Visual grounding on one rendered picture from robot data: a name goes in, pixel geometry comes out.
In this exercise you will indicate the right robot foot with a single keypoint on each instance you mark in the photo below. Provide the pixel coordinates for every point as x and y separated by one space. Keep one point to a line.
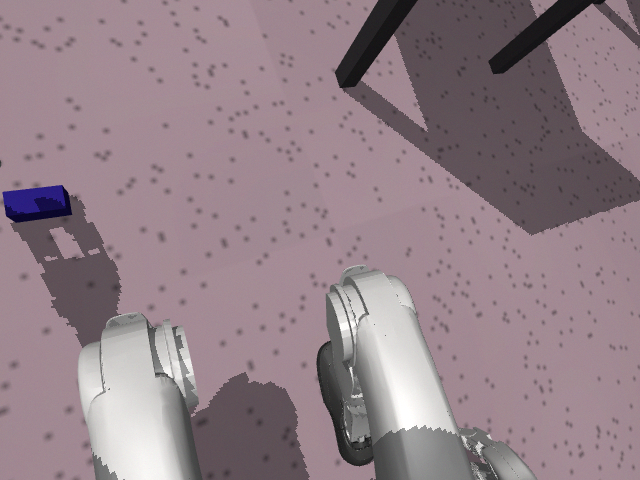
355 453

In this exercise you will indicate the right robot hand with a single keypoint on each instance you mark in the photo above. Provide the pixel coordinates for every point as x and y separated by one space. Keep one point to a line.
502 463

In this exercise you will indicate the small box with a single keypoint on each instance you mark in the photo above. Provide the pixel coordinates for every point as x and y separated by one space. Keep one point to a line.
37 203

